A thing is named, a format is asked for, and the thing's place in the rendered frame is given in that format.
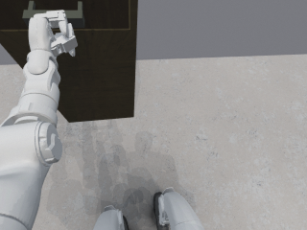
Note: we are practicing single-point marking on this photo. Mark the left robot hand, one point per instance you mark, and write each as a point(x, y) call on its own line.
point(41, 36)

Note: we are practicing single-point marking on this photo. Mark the handle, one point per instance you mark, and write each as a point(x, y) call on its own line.
point(75, 17)

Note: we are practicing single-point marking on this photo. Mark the right robot shin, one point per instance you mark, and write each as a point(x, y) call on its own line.
point(162, 220)

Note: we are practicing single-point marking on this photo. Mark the cabinet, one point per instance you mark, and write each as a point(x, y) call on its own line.
point(98, 83)

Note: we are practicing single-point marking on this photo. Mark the left robot upper arm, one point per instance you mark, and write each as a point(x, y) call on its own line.
point(27, 151)

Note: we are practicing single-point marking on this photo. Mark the drawer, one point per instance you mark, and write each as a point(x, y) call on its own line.
point(98, 14)

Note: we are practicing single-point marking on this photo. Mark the robot left forearm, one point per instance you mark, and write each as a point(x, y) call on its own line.
point(39, 100)

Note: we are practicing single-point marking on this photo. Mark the robot right foot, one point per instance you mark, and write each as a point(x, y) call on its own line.
point(156, 212)

